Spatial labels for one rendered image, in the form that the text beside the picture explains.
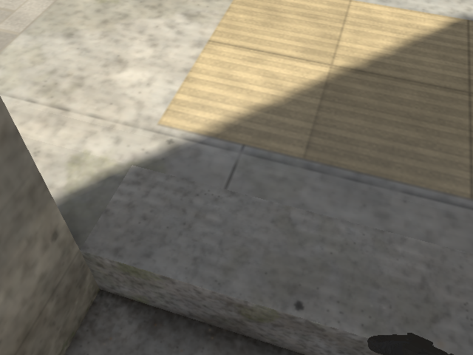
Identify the robot right hand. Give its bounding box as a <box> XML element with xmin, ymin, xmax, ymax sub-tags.
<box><xmin>367</xmin><ymin>333</ymin><xmax>454</xmax><ymax>355</ymax></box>

